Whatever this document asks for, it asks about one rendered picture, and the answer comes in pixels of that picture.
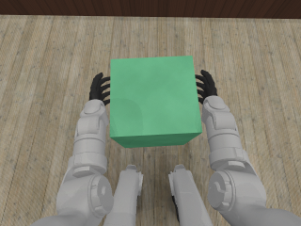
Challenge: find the left robot hand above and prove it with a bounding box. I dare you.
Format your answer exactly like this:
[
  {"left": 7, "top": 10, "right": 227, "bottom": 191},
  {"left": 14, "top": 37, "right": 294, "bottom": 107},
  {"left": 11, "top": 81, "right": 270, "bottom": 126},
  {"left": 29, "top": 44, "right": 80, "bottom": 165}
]
[{"left": 89, "top": 73, "right": 111, "bottom": 106}]

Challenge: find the right robot upper arm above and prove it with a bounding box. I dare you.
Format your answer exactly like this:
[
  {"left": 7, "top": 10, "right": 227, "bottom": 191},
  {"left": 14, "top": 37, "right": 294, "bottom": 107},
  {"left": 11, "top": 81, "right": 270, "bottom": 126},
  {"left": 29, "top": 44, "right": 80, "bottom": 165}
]
[{"left": 207, "top": 169, "right": 301, "bottom": 226}]

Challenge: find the robot left forearm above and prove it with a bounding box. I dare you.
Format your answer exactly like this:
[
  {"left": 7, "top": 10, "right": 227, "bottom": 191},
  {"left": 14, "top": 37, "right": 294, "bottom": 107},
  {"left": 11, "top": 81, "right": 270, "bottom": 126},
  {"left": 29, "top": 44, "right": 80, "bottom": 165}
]
[{"left": 55, "top": 99, "right": 109, "bottom": 210}]

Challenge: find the left robot upper arm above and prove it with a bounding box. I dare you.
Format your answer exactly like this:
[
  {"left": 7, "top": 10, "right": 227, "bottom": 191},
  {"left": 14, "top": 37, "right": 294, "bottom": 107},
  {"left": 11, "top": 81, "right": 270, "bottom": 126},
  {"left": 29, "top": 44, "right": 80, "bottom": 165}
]
[{"left": 30, "top": 173, "right": 114, "bottom": 226}]

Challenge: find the robot right forearm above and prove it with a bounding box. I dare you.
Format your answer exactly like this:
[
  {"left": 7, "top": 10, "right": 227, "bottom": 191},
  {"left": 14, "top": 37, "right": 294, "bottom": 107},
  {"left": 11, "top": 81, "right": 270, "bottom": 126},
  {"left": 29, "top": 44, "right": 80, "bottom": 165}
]
[{"left": 201, "top": 95, "right": 267, "bottom": 200}]

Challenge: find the robot left shin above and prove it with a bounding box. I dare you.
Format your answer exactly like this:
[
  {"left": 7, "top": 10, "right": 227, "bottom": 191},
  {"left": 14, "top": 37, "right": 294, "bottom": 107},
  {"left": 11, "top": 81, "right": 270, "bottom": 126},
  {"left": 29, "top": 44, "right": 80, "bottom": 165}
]
[{"left": 119, "top": 165, "right": 138, "bottom": 177}]

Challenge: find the right robot hand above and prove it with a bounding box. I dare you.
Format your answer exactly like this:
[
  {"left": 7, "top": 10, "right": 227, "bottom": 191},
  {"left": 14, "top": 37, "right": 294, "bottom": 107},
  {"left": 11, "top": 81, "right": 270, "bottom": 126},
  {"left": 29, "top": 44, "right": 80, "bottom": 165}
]
[{"left": 195, "top": 70, "right": 218, "bottom": 104}]

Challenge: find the carton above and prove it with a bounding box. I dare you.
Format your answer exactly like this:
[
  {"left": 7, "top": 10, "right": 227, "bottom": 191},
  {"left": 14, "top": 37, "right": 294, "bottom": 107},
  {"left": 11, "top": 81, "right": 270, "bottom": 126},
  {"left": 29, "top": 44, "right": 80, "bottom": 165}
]
[{"left": 109, "top": 56, "right": 202, "bottom": 148}]

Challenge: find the robot left thigh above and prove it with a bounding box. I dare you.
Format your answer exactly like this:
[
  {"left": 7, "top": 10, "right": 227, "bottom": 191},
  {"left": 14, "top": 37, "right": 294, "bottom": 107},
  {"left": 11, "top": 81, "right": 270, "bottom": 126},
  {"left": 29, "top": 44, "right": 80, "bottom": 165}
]
[{"left": 103, "top": 169, "right": 144, "bottom": 226}]

